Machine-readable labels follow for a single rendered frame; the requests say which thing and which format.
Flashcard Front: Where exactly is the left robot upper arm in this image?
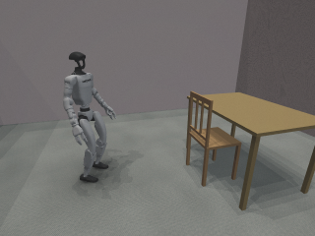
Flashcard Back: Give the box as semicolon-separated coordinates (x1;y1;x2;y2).
87;73;97;95

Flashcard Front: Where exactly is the robot left thigh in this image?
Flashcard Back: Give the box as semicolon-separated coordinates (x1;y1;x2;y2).
91;111;107;147

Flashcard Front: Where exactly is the chair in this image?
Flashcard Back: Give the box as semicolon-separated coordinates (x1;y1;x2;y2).
186;90;242;187

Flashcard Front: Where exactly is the left robot shin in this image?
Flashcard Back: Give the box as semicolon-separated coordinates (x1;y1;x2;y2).
95;143;107;164

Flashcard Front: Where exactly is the right robot upper arm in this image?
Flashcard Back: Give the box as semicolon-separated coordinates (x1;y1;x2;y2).
63;75;77;105

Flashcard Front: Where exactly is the robot right hand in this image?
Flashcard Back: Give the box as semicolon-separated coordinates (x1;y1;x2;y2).
72;125;88;145

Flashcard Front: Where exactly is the table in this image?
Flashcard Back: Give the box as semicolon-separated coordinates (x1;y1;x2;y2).
186;92;315;210

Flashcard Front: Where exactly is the right robot forearm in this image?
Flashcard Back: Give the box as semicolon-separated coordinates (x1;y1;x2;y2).
63;98;79;127

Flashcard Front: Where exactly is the left robot forearm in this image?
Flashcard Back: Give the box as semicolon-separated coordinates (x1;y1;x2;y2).
94;92;108;108

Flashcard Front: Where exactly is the robot left hand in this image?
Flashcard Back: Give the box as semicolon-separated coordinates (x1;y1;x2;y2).
104;106;116;120

